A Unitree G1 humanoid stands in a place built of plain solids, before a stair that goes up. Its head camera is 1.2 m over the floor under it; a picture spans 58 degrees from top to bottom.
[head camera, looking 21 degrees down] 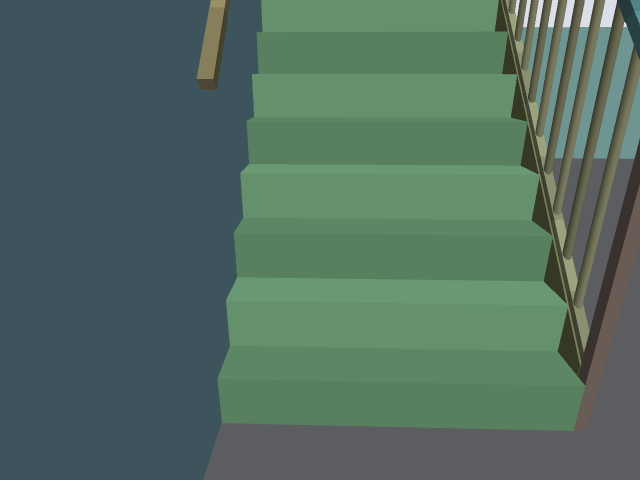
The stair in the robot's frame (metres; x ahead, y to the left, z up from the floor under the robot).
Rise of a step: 0.20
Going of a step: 0.20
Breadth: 1.27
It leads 2 degrees to the right of straight ahead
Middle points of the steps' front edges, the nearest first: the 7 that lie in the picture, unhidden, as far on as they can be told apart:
1.23 -0.28 0.20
1.43 -0.28 0.40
1.63 -0.29 0.60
1.83 -0.29 0.80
2.03 -0.30 1.00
2.23 -0.31 1.20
2.43 -0.31 1.40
